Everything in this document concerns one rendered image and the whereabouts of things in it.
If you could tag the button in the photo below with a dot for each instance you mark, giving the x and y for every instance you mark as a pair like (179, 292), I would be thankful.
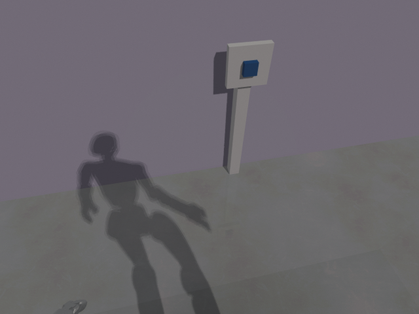
(250, 68)

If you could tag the panel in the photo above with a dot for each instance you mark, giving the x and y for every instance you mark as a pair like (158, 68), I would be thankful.
(236, 54)

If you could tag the robot left hand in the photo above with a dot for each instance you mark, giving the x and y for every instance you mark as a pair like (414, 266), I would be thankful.
(72, 307)

